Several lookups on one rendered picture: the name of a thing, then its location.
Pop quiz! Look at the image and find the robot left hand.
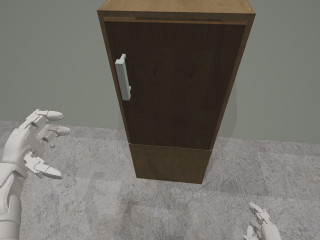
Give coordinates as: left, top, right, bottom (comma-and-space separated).
1, 109, 72, 180

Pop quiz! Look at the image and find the robot right hand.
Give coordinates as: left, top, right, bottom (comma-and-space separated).
243, 202, 282, 240

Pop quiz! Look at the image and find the handle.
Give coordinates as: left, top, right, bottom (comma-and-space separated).
115, 54, 131, 101

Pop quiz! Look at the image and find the robot left forearm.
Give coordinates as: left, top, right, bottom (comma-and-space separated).
0, 162, 28, 240

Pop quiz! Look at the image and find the cupboard door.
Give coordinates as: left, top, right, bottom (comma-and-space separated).
104, 19, 246, 150

